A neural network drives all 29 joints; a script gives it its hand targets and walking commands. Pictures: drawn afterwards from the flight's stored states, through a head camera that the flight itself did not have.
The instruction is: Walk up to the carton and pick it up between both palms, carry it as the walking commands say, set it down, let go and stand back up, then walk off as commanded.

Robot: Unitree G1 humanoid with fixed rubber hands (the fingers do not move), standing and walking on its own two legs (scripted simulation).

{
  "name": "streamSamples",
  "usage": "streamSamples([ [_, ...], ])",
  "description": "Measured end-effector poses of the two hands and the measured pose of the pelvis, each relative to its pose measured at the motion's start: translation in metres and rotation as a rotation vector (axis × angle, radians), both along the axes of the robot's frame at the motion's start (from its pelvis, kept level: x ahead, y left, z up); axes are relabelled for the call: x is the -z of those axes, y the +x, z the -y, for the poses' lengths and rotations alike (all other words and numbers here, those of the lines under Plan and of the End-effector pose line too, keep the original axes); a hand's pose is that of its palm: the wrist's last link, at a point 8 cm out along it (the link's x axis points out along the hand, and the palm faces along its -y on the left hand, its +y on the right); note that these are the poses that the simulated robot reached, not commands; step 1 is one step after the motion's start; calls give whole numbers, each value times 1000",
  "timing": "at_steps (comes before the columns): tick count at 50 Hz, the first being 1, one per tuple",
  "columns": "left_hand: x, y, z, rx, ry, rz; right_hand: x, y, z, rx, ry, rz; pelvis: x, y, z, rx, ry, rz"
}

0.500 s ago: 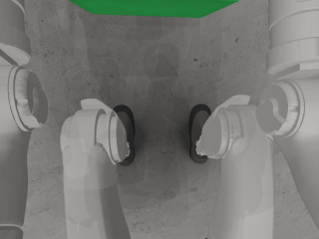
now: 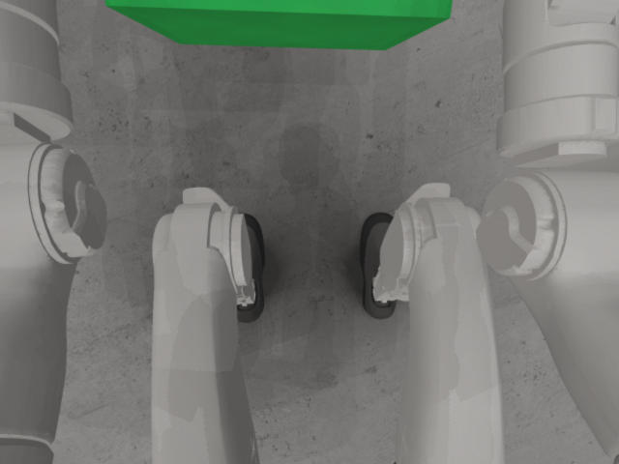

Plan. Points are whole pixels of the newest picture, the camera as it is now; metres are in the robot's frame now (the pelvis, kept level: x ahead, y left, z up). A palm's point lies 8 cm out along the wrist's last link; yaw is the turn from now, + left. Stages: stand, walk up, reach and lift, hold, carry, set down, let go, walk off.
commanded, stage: reach and lift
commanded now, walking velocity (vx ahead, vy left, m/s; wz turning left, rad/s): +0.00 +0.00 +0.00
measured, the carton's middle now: out of the picture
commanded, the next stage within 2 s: none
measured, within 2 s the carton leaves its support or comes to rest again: neither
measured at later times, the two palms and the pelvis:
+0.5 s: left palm out of the picture +0.56 +0.21 -0.02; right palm out of the picture +0.55 -0.14 -0.01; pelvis +0.00 -0.01 +0.06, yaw +1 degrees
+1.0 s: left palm out of the picture +0.54 +0.19 +0.05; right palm out of the picture +0.52 -0.15 +0.06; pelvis -0.02 -0.01 +0.10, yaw +1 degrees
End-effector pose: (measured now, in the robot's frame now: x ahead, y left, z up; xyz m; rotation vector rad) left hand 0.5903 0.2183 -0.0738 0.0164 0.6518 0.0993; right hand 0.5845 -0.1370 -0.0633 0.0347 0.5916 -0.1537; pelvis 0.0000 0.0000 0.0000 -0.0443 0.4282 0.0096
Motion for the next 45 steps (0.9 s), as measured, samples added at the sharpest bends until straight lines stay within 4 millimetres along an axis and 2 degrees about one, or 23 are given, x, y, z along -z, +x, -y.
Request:
streamSamples([
  [9, -13, -19, 9, 3, 1, -72, -9, -25, 7, 31, -27, -78, -27, 7, 2, -6, 4, -59],
  [15, -32, -21, 11, -15, 14, -26, -30, -24, 7, 32, -14, -30, -38, 0, 5, -9, 12, -43],
  [22, -41, -29, 11, -36, 24, -54, -43, -29, 6, 39, -9, -50, -51, -1, 6, -9, 14, -43],
  [30, -66, -28, 15, -41, 40, -18, -63, -34, 7, 49, -15, -22, -66, -4, 5, -12, 14, 5],
  [41, -87, -47, 19, -62, 44, -32, -85, -54, 7, 89, -34, -43, -84, -9, 5, -15, 15, 38],
  [45, -101, -53, 24, -70, 56, -6, -101, -59, 9, 109, -43, -20, -92, -15, 6, -17, 18, 76],
])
